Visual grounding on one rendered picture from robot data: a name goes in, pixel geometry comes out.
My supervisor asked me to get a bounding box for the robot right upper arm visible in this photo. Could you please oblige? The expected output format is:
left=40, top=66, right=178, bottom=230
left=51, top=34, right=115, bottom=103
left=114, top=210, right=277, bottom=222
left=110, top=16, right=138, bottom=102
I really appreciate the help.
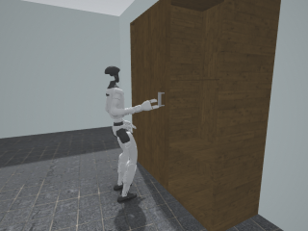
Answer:
left=110, top=88, right=123, bottom=117

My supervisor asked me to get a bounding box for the robot right foot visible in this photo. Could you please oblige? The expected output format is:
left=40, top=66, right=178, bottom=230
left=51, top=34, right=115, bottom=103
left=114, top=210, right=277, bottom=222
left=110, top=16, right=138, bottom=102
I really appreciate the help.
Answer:
left=117, top=192, right=137, bottom=203

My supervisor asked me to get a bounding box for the right robot thigh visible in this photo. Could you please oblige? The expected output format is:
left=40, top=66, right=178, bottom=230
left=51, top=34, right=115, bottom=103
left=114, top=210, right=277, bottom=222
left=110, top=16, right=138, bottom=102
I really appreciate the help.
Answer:
left=118, top=129, right=138, bottom=169

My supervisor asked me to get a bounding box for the robot right forearm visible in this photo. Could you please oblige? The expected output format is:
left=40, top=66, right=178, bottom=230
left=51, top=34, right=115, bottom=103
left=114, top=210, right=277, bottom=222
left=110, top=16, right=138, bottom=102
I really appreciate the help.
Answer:
left=112, top=105, right=142, bottom=116

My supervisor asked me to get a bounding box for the robot left hand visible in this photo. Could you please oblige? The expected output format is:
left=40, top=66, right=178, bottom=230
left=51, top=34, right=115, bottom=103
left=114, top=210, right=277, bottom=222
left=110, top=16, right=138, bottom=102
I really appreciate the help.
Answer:
left=123, top=120, right=136, bottom=133

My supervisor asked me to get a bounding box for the robot right hand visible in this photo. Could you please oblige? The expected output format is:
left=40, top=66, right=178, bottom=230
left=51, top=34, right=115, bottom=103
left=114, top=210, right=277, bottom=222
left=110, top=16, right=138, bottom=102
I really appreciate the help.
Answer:
left=141, top=99, right=160, bottom=111

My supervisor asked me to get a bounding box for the robot left upper arm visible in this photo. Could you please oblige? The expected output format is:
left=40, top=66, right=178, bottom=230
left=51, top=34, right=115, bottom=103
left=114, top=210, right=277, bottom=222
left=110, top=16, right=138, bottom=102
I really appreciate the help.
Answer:
left=105, top=98, right=109, bottom=113

